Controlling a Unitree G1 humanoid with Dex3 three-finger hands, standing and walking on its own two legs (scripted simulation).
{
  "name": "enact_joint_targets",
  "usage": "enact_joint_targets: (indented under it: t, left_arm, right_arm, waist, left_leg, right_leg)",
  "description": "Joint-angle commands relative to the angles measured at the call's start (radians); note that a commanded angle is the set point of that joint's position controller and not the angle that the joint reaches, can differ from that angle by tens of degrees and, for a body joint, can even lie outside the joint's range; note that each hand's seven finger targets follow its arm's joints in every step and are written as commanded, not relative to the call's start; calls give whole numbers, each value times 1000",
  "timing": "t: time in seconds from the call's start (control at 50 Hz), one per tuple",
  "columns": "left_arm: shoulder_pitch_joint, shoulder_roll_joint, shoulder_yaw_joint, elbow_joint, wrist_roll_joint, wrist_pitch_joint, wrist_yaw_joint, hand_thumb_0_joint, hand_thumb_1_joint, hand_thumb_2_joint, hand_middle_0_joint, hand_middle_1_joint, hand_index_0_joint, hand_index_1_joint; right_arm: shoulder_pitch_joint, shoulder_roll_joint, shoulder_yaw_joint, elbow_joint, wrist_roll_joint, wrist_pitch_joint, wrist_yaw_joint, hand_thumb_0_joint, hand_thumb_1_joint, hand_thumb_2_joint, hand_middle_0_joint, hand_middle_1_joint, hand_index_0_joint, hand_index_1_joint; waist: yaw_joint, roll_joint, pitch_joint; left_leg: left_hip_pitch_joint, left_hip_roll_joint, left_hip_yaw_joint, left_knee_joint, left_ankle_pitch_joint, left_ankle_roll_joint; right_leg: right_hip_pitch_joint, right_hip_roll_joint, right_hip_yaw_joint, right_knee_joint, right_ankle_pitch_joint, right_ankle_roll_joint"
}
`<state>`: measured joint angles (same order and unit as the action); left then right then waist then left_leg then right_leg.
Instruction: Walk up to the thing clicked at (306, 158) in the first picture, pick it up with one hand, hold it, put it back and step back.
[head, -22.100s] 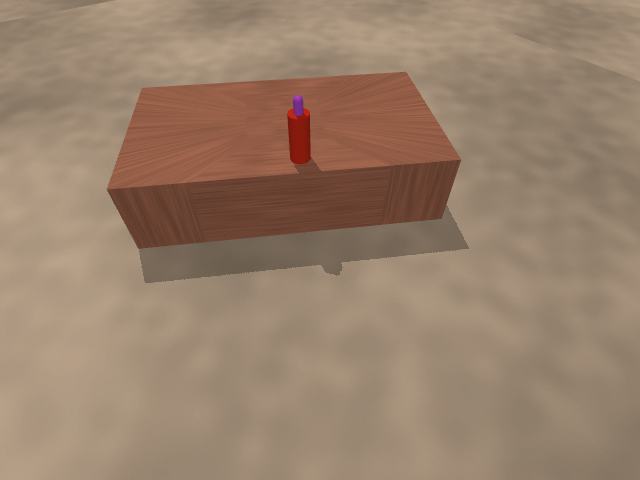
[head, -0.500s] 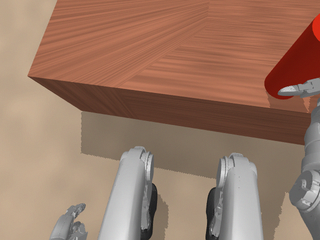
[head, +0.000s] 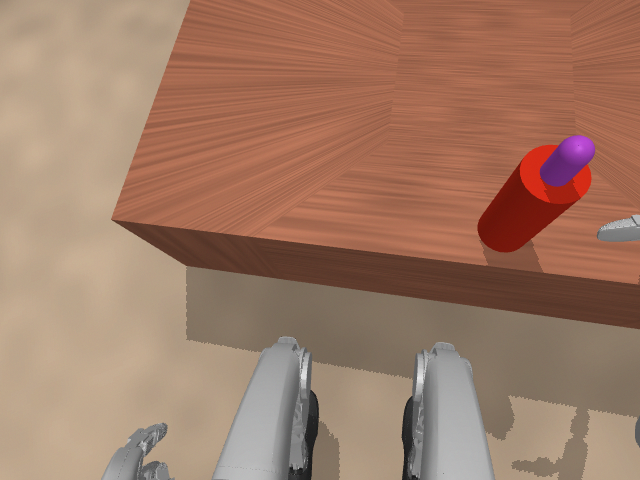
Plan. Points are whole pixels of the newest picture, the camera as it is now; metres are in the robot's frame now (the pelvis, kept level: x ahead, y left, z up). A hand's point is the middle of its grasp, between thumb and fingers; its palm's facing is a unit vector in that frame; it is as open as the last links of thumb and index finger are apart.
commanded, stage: home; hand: right
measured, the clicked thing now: (533, 196) +0.48 -0.25 -0.09
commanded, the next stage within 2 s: none
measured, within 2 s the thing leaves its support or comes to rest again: neither
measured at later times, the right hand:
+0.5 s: hand out of the picture +0.34 -0.31 +0.07, palm faces +0.32 +0.89 -0.32, open 17.0 cm
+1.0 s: hand (632, 440) +0.20 -0.19 +0.11, palm faces +0.16 +0.97 -0.19, open 17.4 cm
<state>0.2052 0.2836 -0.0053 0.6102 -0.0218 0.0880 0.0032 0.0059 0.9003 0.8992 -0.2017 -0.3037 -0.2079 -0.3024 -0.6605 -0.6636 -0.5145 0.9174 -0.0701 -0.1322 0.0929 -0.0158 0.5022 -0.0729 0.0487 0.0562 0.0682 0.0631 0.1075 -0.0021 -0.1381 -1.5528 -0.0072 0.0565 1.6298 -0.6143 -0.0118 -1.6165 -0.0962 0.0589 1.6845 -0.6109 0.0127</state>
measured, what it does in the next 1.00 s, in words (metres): rises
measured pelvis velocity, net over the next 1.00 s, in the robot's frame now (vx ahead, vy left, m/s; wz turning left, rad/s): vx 0.07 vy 0.00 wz -0.11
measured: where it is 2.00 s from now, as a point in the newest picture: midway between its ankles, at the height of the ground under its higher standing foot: (357, 460)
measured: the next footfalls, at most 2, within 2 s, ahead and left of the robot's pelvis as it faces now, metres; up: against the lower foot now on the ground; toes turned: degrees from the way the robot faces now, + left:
none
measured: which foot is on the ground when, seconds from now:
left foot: down 0.00-1.00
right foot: down 0.00-1.00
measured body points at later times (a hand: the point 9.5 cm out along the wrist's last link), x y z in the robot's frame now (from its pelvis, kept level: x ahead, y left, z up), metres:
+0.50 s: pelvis +0.04 -0.02 +0.15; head +0.14 -0.06 +0.59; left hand +0.13 +0.24 +0.04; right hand +0.32 -0.35 +0.09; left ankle +0.07 +0.13 -0.52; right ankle +0.06 -0.13 -0.52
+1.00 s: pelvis +0.07 +0.00 +0.17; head +0.09 -0.01 +0.62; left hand +0.28 +0.22 +0.11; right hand +0.19 -0.25 +0.12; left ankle +0.07 +0.13 -0.52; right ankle +0.06 -0.13 -0.52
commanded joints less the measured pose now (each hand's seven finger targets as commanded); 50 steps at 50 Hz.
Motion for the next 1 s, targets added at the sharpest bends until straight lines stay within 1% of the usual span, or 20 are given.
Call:
enact_joint_targets:
  t: [0.0, 0.1, 0.18, 0.22, 0.26, 0.34, 0.4, 0.42, 0.48, 0.52, 0.54, 0.56, 0.6, 0.62, 0.66, 0.68, 0.72, 0.8, 0.86, 0.98]
  left_arm:
    - [188, 195, 73, -32, 11, -3, 34, 0, 896, 900, -201, -293, -199, -295]
    - [182, 170, 42, -16, 14, -12, 46, 0, 896, 900, -201, -293, -199, -295]
    - [191, 178, 49, -24, 3, -10, 46, 0, 976, 951, -202, -293, -195, -301]
    - [185, 161, 54, -46, 29, -27, 43, 0, 896, 899, -201, -292, -199, -294]
    - [169, 161, 51, -58, 20, -32, 45, 0, 896, 899, -201, -293, -199, -295]
    - [137, 136, 52, -96, 1, -48, 51, 0, 896, 900, -201, -293, -199, -295]
    - [129, 134, 47, -106, -5, -58, 67, 0, 896, 899, -201, -292, -199, -294]
    - [122, 119, 37, -99, -4, -63, 75, 0, 896, 899, -201, -292, -199, -294]
    - [107, 108, 31, -115, -9, -78, 104, 0, 896, 899, -201, -292, -199, -294]
    - [101, 91, 24, -129, -12, -95, 122, 0, 896, 900, -201, -293, -199, -295]
    - [95, 73, 17, -130, -16, -107, 125, 0, 896, 899, -201, -292, -199, -294]
    - [81, 69, 15, -137, -15, -120, 129, 0, 896, 899, -201, -292, -199, -294]
    - [68, 88, 27, -159, -21, -137, 145, 0, 896, 899, -201, -292, -199, -294]
    - [45, 89, 27, -168, -23, -144, 147, 0, 912, 883, -186, -286, -188, -285]
    - [27, 68, 20, -207, -30, -171, 146, 0, 896, 899, -201, -292, -199, -294]
    - [38, 68, 26, -189, -32, -178, 147, 0, 896, 900, -201, -293, -199, -295]
    - [17, 67, 28, -215, -29, -194, 155, 0, 896, 900, -201, -293, -199, -295]
    - [1, 51, 15, -236, -21, -229, 160, 0, 896, 899, -201, -293, -199, -295]
    - [0, 54, 25, -246, -11, -256, 168, 0, 896, 900, -201, -293, -199, -295]
    - [1, 55, 30, -249, 4, -294, 178, 0, 896, 900, -201, -295, -199, -296]
  right_arm:
    - [-402, -456, -57, -198, -29, -54, -129, 0, 434, -125, 66, 74, 66, 74]
    - [-246, -279, 26, 107, -26, -17, -172, 0, 443, -120, 65, 73, 65, 72]
    - [-180, -200, 73, 115, -5, 12, -184, 0, 434, -92, 143, 138, 143, 138]
    - [-78, -85, 113, 33, -8, -6, -193, 0, 454, -114, 64, 71, 64, 71]
    - [-9, -120, 76, -67, 16, -8, -203, 0, 411, -138, 68, 78, 68, 78]
    - [224, 33, 145, -276, 70, 21, -205, 0, 501, -86, 59, 63, 59, 63]
    - [318, -24, 127, -526, 75, 57, -223, 0, 530, -69, 57, 58, 56, 58]
    - [349, 26, 163, -500, 75, 87, -224, 0, 511, -81, 59, 61, 58, 61]
    - [383, -17, 156, -738, 81, 145, -230, 0, 516, -78, 58, 60, 58, 60]
    - [507, 89, 237, -742, 90, 200, -212, 0, 590, -34, 50, 47, 50, 47]
    - [642, 218, 331, -678, 103, 241, -189, 0, 522, -74, 57, 59, 57, 59]
    - [677, 253, 359, -707, 119, 270, -172, 0, 529, -70, 57, 58, 56, 58]
    - [668, 146, 301, -890, 130, 313, -163, 0, 503, -85, 59, 63, 59, 62]
    - [717, 160, 330, -929, 133, 340, -153, 0, 583, -5, 139, 11, 139, 11]
    - [929, 320, 453, -908, 148, 410, -123, 0, 561, -51, 53, 53, 53, 52]
    - [989, 341, 469, -898, 156, 441, -115, 0, 586, -36, 51, 48, 50, 48]
    - [970, 262, 412, -1056, 158, 464, -118, 0, 544, -61, 55, 55, 55, 55]
    - [1046, 309, 447, -1107, 141, 511, -124, 0, 580, -40, 52, 49, 51, 49]
    - [1031, 275, 404, -1227, 125, 503, -134, 0, 551, -57, 55, 55, 55, 55]
    - [1100, 338, 439, -1204, 115, 497, -128, 0, 547, -59, 55, 55, 54, 55]
  waist:
    - [-11, -231, -594]
    - [11, -163, -408]
    - [1, -160, -345]
    - [2, -121, -342]
    - [-35, -135, -348]
    - [-55, -148, -319]
    - [-96, -220, -370]
    - [-74, -196, -333]
    - [-87, -265, -318]
    - [-53, -213, -280]
    - [-38, -163, -214]
    - [-33, -154, -189]
    - [-63, -154, -236]
    - [-69, -168, -220]
    - [-54, -91, -143]
    - [-40, -47, -114]
    - [-63, -48, -141]
    - [-41, -18, -45]
    - [-57, -57, -77]
    - [-48, -60, -102]
  left_leg:
    - [395, -20, -20, -358, 252, 30]
    - [485, -25, -2, -496, 300, 33]
    - [538, -30, 18, -580, 307, 42]
    - [607, -34, 25, -597, 334, 42]
    - [664, -33, 30, -632, 319, 44]
    - [752, -28, 34, -707, 310, 45]
    - [846, -26, 27, -744, 354, 48]
    - [862, -26, 27, -760, 363, 45]
    - [934, -20, 17, -789, 397, 48]
    - [959, -22, 21, -815, 429, 42]
    - [957, -24, 30, -829, 418, 40]
    - [957, -24, 33, -838, 418, 38]
    - [994, -24, 36, -853, 414, 37]
    - [995, -22, 38, -857, 403, 35]
    - [982, -27, 53, -863, 394, 30]
    - [980, -29, 55, -870, 403, 26]
    - [1014, -23, 49, -877, 433, 20]
    - [976, -19, 32, -893, 368, 8]
    - [982, -8, 18, -883, 371, 7]
    - [969, -4, 11, -858, 382, 6]
  right_leg:
    - [677, 29, 8, -353, 254, -24]
    - [745, 38, 0, -479, 310, -23]
    - [867, 28, 27, -607, 345, -14]
    - [837, 34, 15, -621, 370, -28]
    - [881, 36, 19, -676, 362, -21]
    - [969, 32, 28, -779, 334, -10]
    - [1075, 31, 24, -834, 384, 4]
    - [1077, 32, 17, -836, 391, 1]
    - [1127, 38, 2, -867, 421, 2]
    - [1142, 39, -9, -868, 453, -6]
    - [1111, 42, -7, -881, 440, -9]
    - [1101, 41, -4, -888, 433, -10]
    - [1138, 44, -7, -903, 438, -12]
    - [1150, 45, -6, -912, 433, -10]
    - [1136, 42, 6, -921, 435, -13]
    - [1114, 45, 1, -913, 436, -20]
    - [1103, 58, -17, -893, 454, -28]
    - [1063, 69, -33, -881, 360, -37]
    - [1068, 80, -40, -867, 358, -34]
    - [1077, 86, -37, -844, 370, -31]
